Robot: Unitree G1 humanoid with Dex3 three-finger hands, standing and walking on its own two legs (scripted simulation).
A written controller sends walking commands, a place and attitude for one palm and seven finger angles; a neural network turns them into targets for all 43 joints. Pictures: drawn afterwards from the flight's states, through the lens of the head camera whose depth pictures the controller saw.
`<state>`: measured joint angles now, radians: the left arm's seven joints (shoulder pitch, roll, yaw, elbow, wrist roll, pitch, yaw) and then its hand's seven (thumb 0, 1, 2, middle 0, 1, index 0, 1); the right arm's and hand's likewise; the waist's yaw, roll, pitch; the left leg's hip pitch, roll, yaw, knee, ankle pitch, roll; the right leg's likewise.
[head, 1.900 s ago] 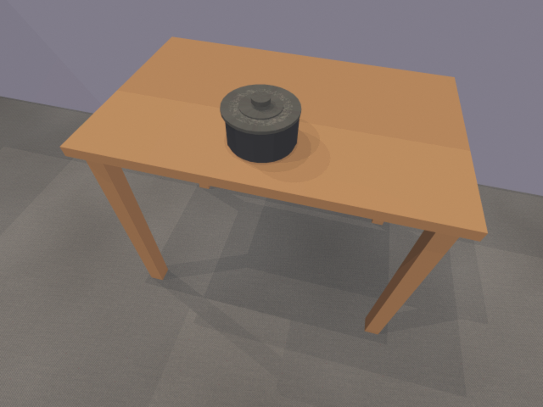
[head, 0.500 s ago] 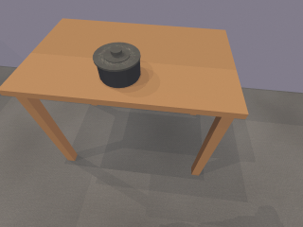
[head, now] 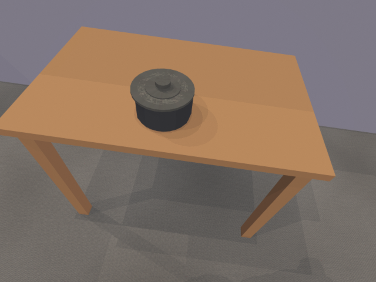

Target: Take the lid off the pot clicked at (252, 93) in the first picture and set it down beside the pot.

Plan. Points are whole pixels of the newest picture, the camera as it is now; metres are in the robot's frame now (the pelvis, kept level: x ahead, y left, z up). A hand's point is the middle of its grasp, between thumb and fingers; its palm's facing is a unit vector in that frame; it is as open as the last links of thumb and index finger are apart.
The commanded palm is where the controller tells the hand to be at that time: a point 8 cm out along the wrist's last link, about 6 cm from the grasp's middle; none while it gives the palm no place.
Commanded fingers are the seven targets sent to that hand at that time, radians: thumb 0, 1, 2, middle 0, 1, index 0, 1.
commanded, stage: come to a stop and stand still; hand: left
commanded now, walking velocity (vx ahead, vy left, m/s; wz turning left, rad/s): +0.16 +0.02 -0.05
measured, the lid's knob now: (162, 82) +0.60 +0.12 +0.06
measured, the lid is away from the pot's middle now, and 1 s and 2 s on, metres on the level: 0.00 0.00 0.00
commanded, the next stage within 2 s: look again from close up in 1.58 s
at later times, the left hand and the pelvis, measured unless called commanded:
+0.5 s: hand (116, 271) +0.16 +0.17 -0.17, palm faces -0.01 -0.98 -0.19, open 7.4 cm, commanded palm none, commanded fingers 0.00 0.90 0.90 -0.20 -0.30 -0.20 -0.30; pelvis +0.07 +0.01 +0.00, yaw -1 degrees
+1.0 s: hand out of the picture +0.08 +0.20 -0.15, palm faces +0.00 -0.97 -0.26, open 7.4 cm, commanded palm none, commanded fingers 0.00 0.90 0.90 -0.20 -0.30 -0.20 -0.30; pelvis +0.06 +0.01 +0.01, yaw -1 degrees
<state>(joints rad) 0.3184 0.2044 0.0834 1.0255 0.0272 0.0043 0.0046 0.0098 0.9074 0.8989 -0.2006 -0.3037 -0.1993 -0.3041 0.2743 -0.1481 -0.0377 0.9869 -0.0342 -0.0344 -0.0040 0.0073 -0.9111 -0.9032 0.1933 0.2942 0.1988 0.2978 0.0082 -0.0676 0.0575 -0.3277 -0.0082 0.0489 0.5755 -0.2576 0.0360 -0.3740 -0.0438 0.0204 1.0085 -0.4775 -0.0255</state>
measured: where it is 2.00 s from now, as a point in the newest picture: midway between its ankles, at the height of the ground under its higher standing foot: outside the picture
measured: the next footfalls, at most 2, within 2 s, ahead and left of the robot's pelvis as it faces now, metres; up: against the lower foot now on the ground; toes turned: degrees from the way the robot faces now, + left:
right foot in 0.24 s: +0.13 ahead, -0.11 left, +0.00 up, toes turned -3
